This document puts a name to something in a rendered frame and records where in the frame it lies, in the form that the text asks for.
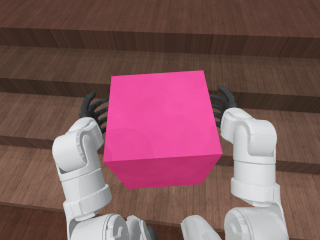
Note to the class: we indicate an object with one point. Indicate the robot left shin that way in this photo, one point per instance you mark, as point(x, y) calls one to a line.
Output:
point(134, 217)

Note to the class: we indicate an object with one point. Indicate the left robot hand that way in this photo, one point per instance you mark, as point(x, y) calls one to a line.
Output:
point(87, 110)

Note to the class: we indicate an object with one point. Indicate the robot right upper arm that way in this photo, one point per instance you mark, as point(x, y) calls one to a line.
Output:
point(254, 223)

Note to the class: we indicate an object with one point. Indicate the robot left forearm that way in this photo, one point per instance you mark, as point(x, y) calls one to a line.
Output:
point(78, 165)

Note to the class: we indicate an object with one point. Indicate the robot left foot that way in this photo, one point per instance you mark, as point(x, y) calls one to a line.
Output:
point(152, 232)

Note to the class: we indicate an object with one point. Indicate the right robot hand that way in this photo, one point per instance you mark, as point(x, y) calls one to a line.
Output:
point(227, 103)

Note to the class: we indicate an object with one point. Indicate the robot left upper arm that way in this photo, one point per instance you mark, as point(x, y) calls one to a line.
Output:
point(106, 227)

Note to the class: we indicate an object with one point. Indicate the robot right forearm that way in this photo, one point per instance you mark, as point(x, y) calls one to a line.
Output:
point(254, 154)

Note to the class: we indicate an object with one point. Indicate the carton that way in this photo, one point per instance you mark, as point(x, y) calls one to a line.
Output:
point(161, 130)

